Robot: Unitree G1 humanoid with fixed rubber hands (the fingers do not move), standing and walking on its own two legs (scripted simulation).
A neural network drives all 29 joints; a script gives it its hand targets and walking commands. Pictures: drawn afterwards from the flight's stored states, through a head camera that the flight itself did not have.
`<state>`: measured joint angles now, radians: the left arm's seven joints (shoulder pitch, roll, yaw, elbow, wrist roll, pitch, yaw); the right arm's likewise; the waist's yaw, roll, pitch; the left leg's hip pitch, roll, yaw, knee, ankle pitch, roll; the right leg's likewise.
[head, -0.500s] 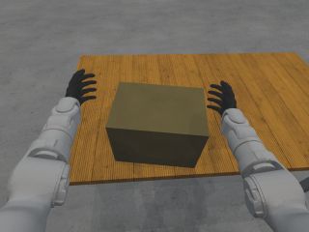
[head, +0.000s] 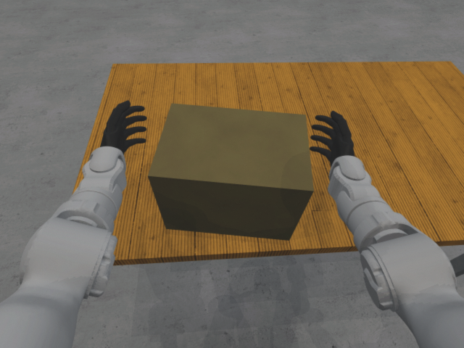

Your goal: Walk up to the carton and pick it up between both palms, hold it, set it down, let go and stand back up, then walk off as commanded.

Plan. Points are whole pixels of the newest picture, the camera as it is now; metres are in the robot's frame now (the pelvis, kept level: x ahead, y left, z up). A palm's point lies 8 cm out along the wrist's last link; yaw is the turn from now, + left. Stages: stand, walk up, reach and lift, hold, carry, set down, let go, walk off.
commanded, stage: reach and lift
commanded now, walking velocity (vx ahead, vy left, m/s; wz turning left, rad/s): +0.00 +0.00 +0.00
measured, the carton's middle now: (232, 174) +0.43 -0.02 +0.03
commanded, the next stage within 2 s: none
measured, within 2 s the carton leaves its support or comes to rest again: leaves its support in 1.96 s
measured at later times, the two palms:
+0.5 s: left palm (135, 145) +0.46 +0.15 +0.09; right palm (327, 156) +0.42 -0.19 +0.08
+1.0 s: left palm (135, 146) +0.46 +0.15 +0.09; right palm (327, 159) +0.42 -0.18 +0.08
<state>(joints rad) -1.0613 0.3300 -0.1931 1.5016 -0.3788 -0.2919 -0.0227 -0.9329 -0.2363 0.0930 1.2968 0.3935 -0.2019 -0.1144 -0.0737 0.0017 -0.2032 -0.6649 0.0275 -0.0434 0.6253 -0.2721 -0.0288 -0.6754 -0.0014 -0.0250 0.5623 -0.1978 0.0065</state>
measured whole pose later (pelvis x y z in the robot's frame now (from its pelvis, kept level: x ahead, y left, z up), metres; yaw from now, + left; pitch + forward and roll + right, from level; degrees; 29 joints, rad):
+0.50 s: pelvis +0.00 +0.01 +0.00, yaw -1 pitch +17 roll -1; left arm -1.05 0.23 -0.03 1.46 -0.21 -0.29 0.03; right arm -0.92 -0.13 -0.10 1.25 0.22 -0.17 -0.18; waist -0.08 -0.01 -0.19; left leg -0.63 0.03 -0.03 0.60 -0.27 -0.02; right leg -0.64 0.00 -0.01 0.53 -0.19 0.02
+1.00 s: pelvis +0.01 +0.01 +0.02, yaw +0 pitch +11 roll -1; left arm -1.00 0.19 0.27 1.44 0.05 -0.36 -0.01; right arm -0.82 -0.04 -0.42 1.10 -0.14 -0.21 -0.12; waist -0.08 -0.02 -0.08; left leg -0.45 0.01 -0.02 0.48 -0.23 -0.01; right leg -0.46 -0.02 -0.02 0.42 -0.16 0.02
